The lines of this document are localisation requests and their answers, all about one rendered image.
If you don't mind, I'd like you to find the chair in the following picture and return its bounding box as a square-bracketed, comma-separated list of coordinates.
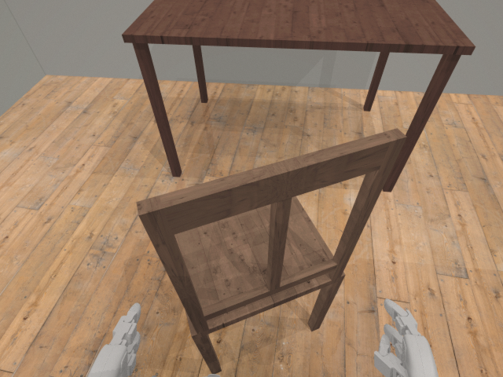
[136, 128, 407, 374]

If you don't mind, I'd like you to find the robot right hand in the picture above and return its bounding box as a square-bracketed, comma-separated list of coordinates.
[374, 298, 439, 377]

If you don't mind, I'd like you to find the table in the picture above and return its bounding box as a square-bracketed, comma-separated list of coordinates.
[122, 0, 475, 192]

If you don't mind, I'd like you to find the robot left hand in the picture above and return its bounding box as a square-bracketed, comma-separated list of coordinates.
[87, 303, 141, 377]

